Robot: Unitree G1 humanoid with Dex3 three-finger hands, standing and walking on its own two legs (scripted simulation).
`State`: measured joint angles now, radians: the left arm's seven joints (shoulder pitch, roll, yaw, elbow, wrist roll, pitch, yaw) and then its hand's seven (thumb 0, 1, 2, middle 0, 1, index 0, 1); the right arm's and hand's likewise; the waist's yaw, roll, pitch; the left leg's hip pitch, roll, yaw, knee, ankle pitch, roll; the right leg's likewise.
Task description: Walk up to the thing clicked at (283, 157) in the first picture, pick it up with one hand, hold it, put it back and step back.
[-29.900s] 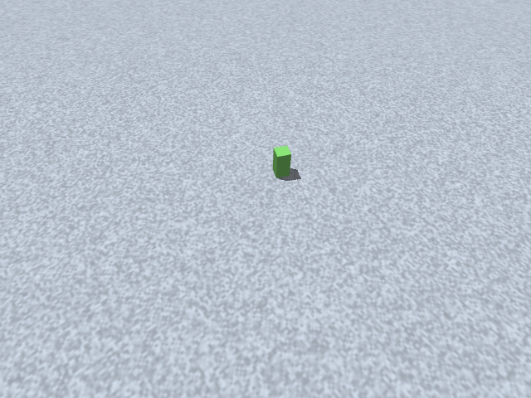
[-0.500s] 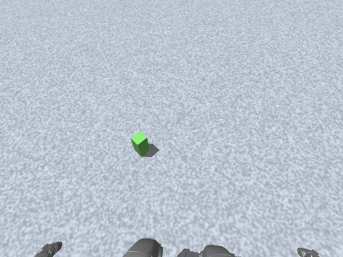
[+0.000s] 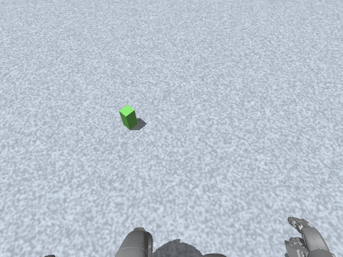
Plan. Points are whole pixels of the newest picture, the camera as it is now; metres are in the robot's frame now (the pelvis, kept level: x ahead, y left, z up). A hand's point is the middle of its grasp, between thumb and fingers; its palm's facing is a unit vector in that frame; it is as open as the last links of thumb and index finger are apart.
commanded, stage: step back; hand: left
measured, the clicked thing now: (128, 117) +0.96 +0.29 -0.67
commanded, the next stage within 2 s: stand in 1.18 s
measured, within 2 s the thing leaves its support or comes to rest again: neither
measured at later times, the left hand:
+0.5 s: hand out of the picture -0.04 +0.26 -0.13, palm faces +0.09 -0.92 -0.38, open 7.4 cm
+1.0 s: hand out of the picture -0.01 +0.27 -0.14, palm faces +0.10 -0.93 -0.36, open 7.4 cm
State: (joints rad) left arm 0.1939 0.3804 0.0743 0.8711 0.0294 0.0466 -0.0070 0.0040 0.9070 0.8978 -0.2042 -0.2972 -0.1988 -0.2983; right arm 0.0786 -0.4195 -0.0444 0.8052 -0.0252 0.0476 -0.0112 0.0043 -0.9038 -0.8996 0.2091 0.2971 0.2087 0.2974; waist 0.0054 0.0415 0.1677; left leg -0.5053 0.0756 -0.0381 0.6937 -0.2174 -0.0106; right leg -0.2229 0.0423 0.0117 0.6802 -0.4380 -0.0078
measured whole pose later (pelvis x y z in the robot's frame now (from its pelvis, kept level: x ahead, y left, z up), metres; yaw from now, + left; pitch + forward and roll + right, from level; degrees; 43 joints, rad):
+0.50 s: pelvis -0.08 -0.02 +0.02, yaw +5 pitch -3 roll +1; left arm 0.23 0.40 0.07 0.97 0.02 0.00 -0.02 0.01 0.91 0.90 -0.20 -0.30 -0.20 -0.30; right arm 0.23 -0.35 -0.03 0.98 -0.04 -0.01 0.03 0.01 -0.90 -0.90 0.21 0.30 0.21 0.30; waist 0.00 -0.02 0.05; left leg -0.22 0.00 -0.02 0.58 -0.32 0.00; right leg -0.28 -0.02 0.00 0.65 -0.41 -0.02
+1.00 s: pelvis -0.05 +0.00 +0.02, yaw +5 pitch -2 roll -1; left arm 0.16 0.39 0.03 1.05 0.01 -0.02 0.00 0.01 0.91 0.90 -0.20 -0.30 -0.20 -0.30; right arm 0.10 -0.32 -0.02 1.03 -0.02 -0.01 0.01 0.01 -0.91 -0.90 0.21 0.30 0.21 0.30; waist 0.02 -0.02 0.07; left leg -0.26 0.03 0.01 0.57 -0.27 -0.01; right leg -0.19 -0.01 0.01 0.54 -0.31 0.02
